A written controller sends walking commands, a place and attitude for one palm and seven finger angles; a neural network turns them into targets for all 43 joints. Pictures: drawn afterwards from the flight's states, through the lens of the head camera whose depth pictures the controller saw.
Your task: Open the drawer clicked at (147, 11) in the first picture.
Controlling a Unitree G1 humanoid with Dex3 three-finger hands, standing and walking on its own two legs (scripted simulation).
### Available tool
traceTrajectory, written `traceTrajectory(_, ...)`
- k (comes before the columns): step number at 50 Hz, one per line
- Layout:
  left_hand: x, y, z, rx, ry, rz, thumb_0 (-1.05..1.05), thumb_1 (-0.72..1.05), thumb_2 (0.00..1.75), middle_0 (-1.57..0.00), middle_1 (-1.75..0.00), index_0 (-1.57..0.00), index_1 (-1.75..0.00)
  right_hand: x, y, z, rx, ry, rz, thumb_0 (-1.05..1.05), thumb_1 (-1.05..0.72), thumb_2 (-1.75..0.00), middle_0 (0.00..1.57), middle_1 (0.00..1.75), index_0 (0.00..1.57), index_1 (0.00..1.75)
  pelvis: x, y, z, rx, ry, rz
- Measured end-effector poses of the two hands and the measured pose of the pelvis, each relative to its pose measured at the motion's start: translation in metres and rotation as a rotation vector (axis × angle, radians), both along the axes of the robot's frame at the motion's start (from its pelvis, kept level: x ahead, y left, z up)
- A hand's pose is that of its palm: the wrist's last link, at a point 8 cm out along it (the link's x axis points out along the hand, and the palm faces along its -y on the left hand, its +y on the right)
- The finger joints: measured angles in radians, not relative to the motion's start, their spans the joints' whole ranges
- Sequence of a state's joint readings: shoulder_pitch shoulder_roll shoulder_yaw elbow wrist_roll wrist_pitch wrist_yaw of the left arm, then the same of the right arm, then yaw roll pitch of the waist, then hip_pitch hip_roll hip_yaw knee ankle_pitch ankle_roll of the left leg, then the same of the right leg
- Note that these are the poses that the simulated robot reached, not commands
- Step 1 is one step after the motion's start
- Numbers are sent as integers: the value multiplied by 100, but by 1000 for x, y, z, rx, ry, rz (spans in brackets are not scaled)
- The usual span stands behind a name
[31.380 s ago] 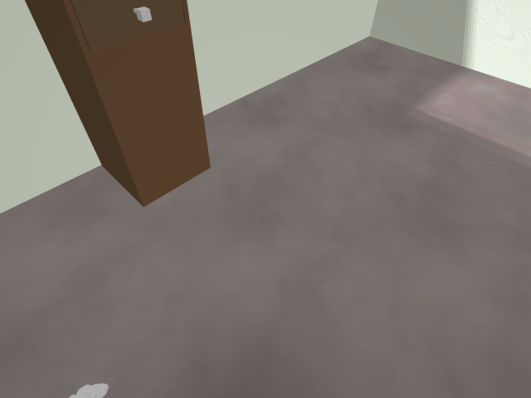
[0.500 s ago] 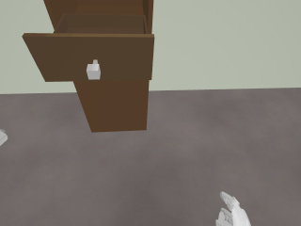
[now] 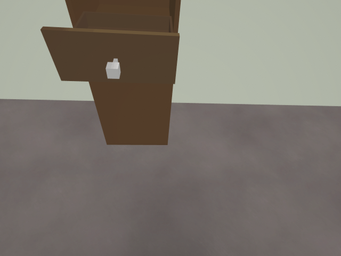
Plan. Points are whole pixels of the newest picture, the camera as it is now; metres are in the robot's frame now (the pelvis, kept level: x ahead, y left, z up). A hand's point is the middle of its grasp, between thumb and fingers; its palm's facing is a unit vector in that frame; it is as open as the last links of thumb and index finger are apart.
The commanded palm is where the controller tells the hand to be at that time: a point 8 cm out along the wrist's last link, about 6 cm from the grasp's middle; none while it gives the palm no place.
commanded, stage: let the arm hang, fingers relaxed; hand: left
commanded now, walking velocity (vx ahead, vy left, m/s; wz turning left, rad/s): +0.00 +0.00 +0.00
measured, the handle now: (114, 67) +0.60 +0.21 +0.11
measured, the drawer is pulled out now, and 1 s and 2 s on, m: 0.30 0.30 0.30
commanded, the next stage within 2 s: look to check the result in 0.76 s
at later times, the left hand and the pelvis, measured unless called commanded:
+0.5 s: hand out of the picture +0.04 +0.26 -0.13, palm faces +0.00 -0.93 -0.38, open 7.4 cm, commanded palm none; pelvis +0.00 +0.01 +0.01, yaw -1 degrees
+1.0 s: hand out of the picture +0.12 +0.24 -0.13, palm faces -0.05 -0.93 -0.35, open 7.4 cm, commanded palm none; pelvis +0.03 -0.01 +0.02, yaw -1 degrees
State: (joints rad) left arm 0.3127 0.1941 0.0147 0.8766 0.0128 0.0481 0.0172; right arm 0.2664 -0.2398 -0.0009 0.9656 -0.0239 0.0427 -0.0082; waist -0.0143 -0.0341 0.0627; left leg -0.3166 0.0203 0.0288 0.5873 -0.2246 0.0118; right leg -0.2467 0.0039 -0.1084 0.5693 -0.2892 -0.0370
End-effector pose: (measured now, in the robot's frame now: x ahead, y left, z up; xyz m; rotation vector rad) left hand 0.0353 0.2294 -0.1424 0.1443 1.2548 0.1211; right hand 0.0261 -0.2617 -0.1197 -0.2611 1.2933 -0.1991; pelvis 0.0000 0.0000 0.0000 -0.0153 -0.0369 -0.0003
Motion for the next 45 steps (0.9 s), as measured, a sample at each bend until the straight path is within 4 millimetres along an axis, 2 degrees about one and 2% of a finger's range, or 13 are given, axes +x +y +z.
traceTrajectory(4,-52,15,1,15,153,29,-3,101,90,-21,-30,-20,-30,-40,8,2,10,135,-21,1,-90,-90,20,30,20,30,-5,1,6,-9,9,7)
traceTrajectory(7,-79,28,11,49,228,46,-2,98,90,-21,-30,-20,-30,-53,14,-2,33,170,-36,1,-90,-90,20,30,20,30,-7,4,9,-6,10,5)
traceTrajectory(10,-93,43,23,98,263,57,-1,95,90,-21,-30,-20,-30,-54,18,-9,58,161,-46,1,-90,-90,20,30,20,30,-8,7,11,-1,6,2)
traceTrajectory(13,-92,57,33,147,259,60,0,93,90,-21,-30,-20,-29,-45,20,-15,77,127,-49,1,-90,-90,20,30,20,30,-8,9,12,3,0,-3)
traceTrajectory(17,-73,70,42,196,207,50,0,92,90,-21,-30,-20,-29,-27,18,-19,90,68,-45,0,-90,-90,20,30,20,30,-8,9,12,5,-8,-9)
traceTrajectory(22,-30,76,46,217,103,19,0,91,90,-21,-30,-20,-29,-5,10,-18,82,7,-37,0,-90,-90,20,30,20,30,-5,9,13,8,-11,-13)
traceTrajectory(28,26,68,48,196,-16,-30,0,91,90,-21,-30,-20,-29,12,-4,-8,47,-24,-32,0,-90,-90,20,30,20,30,2,7,15,15,-10,-16)
traceTrajectory(33,60,56,48,171,-72,-67,0,91,90,-21,-30,-20,-29,21,-17,0,16,-28,-32,0,-90,-90,20,30,20,30,9,4,17,17,-5,-16)
traceTrajectory(39,80,47,48,157,-82,-90,0,91,90,-21,-30,-20,-30,32,-29,6,-8,-27,-29,0,-90,-90,20,30,20,30,17,0,19,18,0,-18)
traceTrajectory(45,83,47,48,166,-57,-87,0,91,90,-21,-30,-20,-30,44,-34,8,-13,-24,-21,0,-90,-90,20,30,20,30,24,-4,20,18,5,-18)
